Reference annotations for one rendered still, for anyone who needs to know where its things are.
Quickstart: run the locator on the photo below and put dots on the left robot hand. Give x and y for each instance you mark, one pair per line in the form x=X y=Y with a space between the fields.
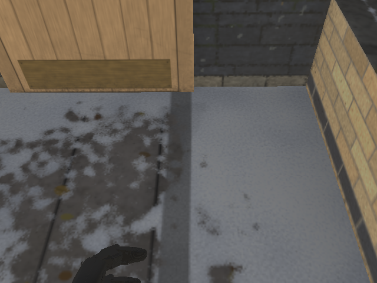
x=93 y=270

